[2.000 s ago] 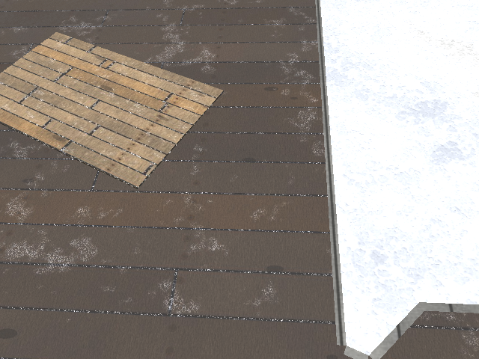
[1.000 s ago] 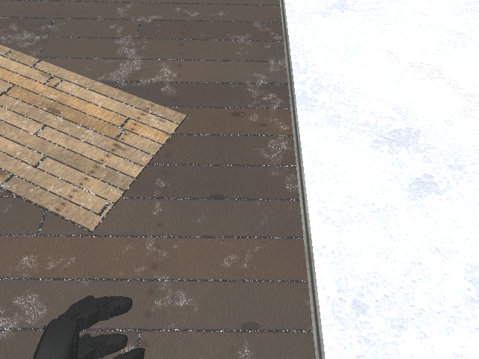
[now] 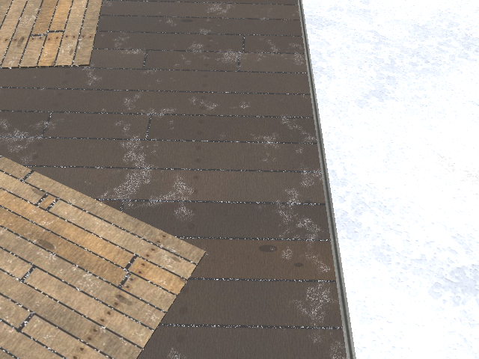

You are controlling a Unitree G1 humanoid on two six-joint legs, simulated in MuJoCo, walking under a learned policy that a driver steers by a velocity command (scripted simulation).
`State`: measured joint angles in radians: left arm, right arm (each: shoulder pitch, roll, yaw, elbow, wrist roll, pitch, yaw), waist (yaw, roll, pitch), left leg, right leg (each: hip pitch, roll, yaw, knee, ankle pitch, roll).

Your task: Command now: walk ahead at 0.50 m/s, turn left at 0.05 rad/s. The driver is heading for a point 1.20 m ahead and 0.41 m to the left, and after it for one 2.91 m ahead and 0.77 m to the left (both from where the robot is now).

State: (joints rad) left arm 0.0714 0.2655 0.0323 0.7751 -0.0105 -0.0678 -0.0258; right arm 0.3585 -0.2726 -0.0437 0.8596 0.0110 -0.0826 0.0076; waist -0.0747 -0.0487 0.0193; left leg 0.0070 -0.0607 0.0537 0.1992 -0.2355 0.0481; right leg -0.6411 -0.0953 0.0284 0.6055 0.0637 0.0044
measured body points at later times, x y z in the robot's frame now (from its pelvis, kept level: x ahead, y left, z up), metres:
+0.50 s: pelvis +0.27 -0.04 +0.00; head +0.29 -0.03 +0.45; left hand +0.25 +0.24 -0.13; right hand +0.48 -0.26 -0.10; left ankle +0.40 +0.16 -0.68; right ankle +0.22 -0.14 -0.74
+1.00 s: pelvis +0.52 +0.09 +0.00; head +0.54 +0.12 +0.45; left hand +0.58 +0.42 -0.09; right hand +0.71 -0.13 -0.10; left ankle +0.46 +0.14 -0.74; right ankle +0.77 +0.00 -0.68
